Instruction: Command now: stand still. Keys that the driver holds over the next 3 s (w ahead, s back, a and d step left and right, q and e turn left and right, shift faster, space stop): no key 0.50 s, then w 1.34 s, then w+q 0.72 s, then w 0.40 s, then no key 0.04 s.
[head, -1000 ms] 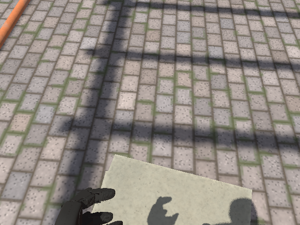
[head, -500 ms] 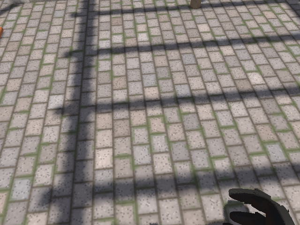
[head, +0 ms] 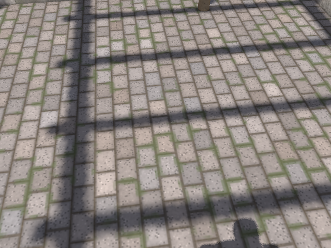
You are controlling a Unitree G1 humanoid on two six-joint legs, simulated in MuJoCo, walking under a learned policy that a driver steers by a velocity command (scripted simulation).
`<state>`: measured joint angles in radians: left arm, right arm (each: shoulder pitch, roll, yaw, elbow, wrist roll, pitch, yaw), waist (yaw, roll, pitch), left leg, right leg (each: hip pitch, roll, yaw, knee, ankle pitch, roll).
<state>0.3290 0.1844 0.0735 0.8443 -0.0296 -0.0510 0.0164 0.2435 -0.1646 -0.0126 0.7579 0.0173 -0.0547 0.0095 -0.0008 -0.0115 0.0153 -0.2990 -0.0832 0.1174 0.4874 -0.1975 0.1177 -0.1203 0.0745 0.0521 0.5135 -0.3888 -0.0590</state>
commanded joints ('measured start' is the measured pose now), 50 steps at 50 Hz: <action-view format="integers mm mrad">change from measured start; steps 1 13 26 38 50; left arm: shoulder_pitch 54 50 45 271 300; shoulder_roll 88 86 92 7 36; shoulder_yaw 25 25 15 -19 -68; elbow -20 69 140 302 243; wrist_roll -1 -10 -23 -30 -32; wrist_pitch -13 -24 -32 -28 -137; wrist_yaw -1 -2 -7 -98 -144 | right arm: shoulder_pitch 16 41 80 -31 -241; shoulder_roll -85 -102 -107 -163 2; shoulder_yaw -26 -30 -16 -60 3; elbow -34 69 158 118 80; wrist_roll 1 6 20 10 36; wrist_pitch -11 -12 -16 -11 -58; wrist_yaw -5 -13 -9 68 112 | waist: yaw -1 -4 -4 149 60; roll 19 9 17 12 -65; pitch -17 21 8 71 167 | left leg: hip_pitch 182 188 200 -452 -289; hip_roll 206 201 197 124 65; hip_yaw -229 -239 -254 -173 135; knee -88 -137 -167 -85 224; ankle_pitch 192 118 7 -538 37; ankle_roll -28 -26 -20 19 -33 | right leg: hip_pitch -155 -143 -136 291 -44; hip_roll -124 -143 -138 -65 -209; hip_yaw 91 91 78 -170 -102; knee -104 -170 -188 -116 -465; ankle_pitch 121 106 52 37 323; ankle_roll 5 -8 -25 -114 -29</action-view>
